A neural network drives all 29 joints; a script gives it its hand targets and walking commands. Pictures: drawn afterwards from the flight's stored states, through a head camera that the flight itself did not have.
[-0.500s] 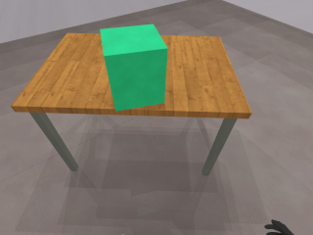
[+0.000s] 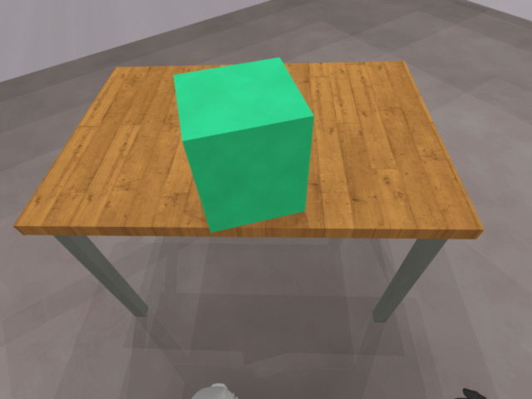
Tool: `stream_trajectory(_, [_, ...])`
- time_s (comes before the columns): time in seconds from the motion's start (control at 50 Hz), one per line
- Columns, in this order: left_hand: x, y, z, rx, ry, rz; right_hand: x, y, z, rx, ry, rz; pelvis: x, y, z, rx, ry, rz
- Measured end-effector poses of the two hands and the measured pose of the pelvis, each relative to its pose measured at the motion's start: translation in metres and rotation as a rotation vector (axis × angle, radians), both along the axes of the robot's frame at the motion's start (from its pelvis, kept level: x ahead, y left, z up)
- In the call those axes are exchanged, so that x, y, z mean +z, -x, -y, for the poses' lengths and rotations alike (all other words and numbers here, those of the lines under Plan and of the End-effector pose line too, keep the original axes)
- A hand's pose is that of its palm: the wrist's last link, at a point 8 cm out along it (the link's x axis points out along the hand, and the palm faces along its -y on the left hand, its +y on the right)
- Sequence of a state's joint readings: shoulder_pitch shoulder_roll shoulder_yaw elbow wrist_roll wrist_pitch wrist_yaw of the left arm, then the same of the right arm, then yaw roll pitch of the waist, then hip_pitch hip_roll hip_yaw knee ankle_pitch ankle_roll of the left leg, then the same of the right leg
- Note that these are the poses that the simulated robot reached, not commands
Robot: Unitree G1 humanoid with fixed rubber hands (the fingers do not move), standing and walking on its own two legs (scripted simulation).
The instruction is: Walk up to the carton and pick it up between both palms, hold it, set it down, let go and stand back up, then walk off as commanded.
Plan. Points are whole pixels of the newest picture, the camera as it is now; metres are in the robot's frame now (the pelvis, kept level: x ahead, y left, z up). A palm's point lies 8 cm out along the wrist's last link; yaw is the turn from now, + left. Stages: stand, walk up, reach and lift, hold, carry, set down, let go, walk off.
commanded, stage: walk up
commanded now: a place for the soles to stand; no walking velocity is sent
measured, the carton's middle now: (244, 148) +0.58 +0.06 +0.03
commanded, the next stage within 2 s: none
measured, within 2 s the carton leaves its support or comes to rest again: neither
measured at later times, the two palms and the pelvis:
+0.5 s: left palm (59, 390) +0.15 +0.33 -0.08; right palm (481, 398) +0.15 -0.30 -0.08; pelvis +0.04 +0.02 +0.01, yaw -3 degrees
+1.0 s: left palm (28, 396) +0.14 +0.37 -0.06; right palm out of the picture +0.13 -0.31 -0.08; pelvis +0.07 +0.04 +0.02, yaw -4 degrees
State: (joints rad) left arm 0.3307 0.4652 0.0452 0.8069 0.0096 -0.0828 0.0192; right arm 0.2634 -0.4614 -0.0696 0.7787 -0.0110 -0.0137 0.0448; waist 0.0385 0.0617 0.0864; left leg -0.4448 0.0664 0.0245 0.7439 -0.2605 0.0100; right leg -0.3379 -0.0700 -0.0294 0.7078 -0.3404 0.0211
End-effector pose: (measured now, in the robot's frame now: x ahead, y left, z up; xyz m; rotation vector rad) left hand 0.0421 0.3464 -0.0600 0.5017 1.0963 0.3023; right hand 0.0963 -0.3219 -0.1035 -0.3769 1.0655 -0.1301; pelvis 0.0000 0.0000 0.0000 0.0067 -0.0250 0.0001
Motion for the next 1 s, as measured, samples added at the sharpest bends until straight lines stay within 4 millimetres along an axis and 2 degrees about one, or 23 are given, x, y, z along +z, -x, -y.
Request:
stream_trajectory(0.06, [-0.018,-0.023,-0.01,-0.004,0.024,-0.003,-0.005,-0.011,-0.013,-0.016,0.023,0.018,-0.009,-0.01,-0.013,-0.003,-0.014,0.004])
stream_trajectory(0.18, [-0.037,-0.063,0.002,-0.026,0.092,0.013,0.0,-0.028,-0.025,-0.041,0.027,0.025,-0.009,-0.025,-0.02,-0.005,0.006,0.005])
stream_trajectory(0.28, [-0.039,-0.082,0.012,-0.051,0.133,0.005,0.007,-0.045,-0.03,-0.062,0.017,0.039,-0.001,-0.034,-0.023,-0.019,0.01,0.0])
stream_trajectory(0.42, [-0.03,-0.107,0.013,-0.062,0.137,0.019,0.018,-0.057,-0.026,-0.082,0.025,0.046,0.008,-0.039,-0.022,-0.04,0.013,0.002])
stream_trajectory(0.56, [-0.02,-0.114,0.014,-0.068,0.126,-0.003,0.023,-0.055,-0.02,-0.116,0.015,0.037,0.016,-0.038,-0.02,-0.057,0.008,0.009])
stream_trajectory(0.86, [-0.012,-0.124,0.029,-0.07,0.145,-0.031,0.017,-0.021,-0.014,-0.178,-0.01,-0.07,0.027,-0.045,-0.015,-0.072,0.002,0.008])
stream_trajectory(0.92, [-0.008,-0.121,0.018,-0.058,0.12,-0.001,0.018,-0.02,-0.01,-0.171,-0.004,-0.084,0.025,-0.052,-0.02,-0.07,0.006,0.003])
stream_trajectory(1.0, [-0.002,-0.101,-0.019,-0.01,0.057,-0.032,0.021,-0.032,-0.013,-0.157,0.011,-0.087,0.024,-0.066,-0.036,-0.067,0.02,-0.004])
